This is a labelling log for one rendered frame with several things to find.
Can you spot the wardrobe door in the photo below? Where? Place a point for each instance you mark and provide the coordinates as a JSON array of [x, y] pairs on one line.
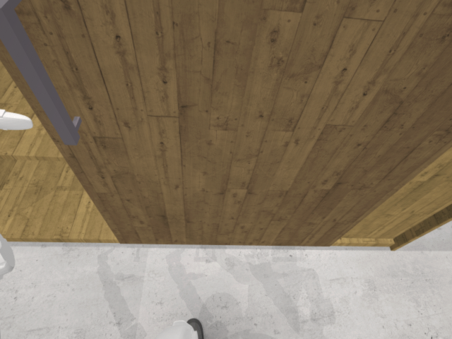
[[426, 194], [244, 122]]

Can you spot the handle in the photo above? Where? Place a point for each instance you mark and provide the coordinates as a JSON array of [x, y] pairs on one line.
[[19, 46]]

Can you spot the left robot shin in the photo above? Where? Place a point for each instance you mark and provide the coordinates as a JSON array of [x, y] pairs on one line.
[[176, 323]]

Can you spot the left robot upper arm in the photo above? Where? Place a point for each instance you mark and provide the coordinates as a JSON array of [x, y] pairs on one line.
[[7, 260]]

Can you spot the robot left hand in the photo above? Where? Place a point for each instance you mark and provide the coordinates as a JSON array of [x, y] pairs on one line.
[[13, 121]]

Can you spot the robot left foot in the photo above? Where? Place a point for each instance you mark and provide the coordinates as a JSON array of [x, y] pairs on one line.
[[196, 325]]

